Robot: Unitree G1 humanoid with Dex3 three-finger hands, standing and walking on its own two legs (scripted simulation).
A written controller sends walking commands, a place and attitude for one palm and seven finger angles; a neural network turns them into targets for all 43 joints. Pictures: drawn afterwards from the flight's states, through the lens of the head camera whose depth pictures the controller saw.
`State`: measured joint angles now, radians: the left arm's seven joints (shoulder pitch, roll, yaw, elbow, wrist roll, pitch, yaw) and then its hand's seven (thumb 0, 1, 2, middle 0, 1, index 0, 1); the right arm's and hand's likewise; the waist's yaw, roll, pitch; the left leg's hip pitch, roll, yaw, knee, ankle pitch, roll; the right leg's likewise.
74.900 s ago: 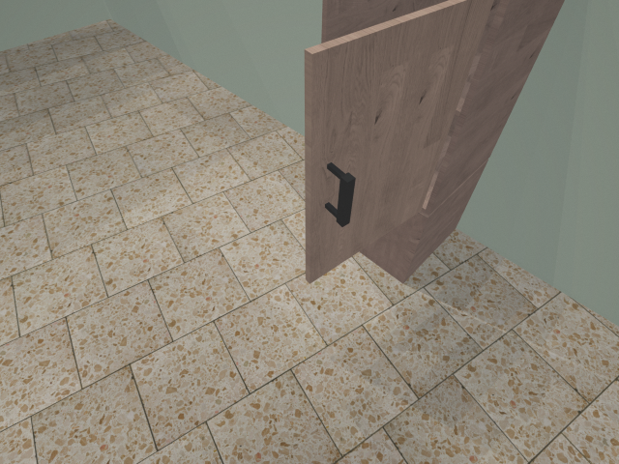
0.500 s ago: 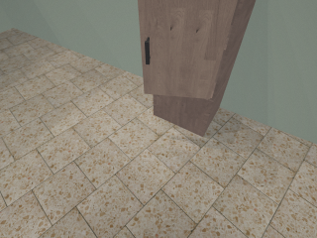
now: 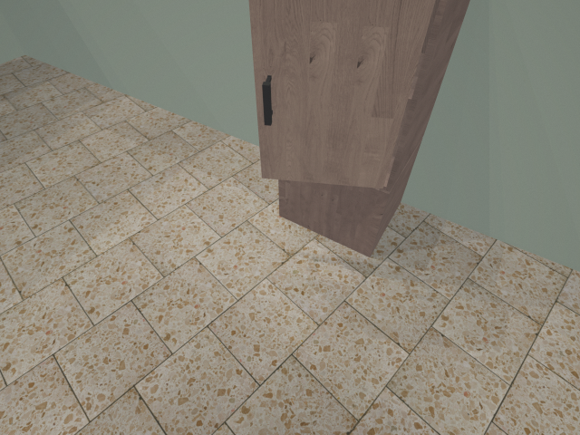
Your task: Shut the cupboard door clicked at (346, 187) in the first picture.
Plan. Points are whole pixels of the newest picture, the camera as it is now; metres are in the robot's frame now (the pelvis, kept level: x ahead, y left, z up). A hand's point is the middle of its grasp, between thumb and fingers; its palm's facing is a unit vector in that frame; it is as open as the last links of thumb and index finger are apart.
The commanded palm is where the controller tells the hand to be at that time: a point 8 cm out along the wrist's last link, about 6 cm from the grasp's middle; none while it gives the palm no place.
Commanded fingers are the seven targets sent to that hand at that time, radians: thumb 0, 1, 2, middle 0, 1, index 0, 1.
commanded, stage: walk to a spot facing it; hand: left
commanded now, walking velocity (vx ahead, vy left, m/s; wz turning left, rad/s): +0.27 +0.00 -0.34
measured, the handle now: (268, 100) +0.95 +0.11 -0.04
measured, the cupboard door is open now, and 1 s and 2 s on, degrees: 24 24 24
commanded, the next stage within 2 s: take the last steps up to it in 0.32 s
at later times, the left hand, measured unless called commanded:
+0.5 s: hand out of the picture +0.11 +0.16 -0.19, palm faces -0.12 -0.98 -0.18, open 7.3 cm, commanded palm none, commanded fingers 0.00 0.90 0.90 -0.20 -0.30 -0.20 -0.30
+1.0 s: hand (233, 408) +0.20 +0.11 -0.19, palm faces +0.03 -0.99 -0.12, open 7.3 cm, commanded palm none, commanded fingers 0.00 0.90 0.90 -0.20 -0.30 -0.20 -0.30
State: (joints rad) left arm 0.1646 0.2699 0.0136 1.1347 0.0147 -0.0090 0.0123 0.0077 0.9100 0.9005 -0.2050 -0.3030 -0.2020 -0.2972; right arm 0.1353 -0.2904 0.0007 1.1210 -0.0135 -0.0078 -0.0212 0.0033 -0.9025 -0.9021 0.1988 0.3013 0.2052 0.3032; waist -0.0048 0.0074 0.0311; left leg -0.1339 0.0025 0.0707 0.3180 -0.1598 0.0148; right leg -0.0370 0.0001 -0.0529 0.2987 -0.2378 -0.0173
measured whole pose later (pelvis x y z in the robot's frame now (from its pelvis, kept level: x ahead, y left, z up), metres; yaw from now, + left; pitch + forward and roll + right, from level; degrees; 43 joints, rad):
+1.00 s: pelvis +0.21 -0.05 -0.01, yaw -3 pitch +0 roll -1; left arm 0.33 0.13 0.06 1.10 0.03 -0.03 0.00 0.01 0.93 0.90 -0.20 -0.30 -0.20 -0.30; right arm 0.23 -0.17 -0.05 1.01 -0.02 -0.03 0.00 0.00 -0.93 -0.90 0.19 0.30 0.20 0.30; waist 0.02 -0.02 0.01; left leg -0.34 0.08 0.11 0.59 -0.29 0.01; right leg -0.16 -0.04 -0.21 0.45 -0.28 -0.02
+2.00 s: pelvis +0.45 -0.08 -0.01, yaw -4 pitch +0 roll +0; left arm 0.21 0.18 0.07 1.01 0.02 0.04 0.03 0.01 0.91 0.90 -0.20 -0.30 -0.20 -0.30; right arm 0.09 -0.15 -0.04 1.00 -0.02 0.03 -0.05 0.00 -0.91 -0.90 0.20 0.30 0.21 0.30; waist 0.02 0.03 0.12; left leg -0.31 0.07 0.11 0.50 -0.19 0.00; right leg -0.27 -0.02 -0.04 0.66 -0.39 -0.01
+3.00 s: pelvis +0.41 -0.06 -0.01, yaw -5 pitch -2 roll +1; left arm 0.31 0.15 -0.01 1.09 0.02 -0.01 0.03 0.01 0.91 0.90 -0.20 -0.30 -0.20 -0.30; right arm 0.32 -0.16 0.01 1.06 -0.02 -0.02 -0.02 0.01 -0.92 -0.90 0.20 0.30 0.20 0.30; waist 0.00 0.02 0.01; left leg -0.21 -0.03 0.06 0.48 -0.25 0.04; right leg -0.24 -0.05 -0.02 0.51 -0.24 0.02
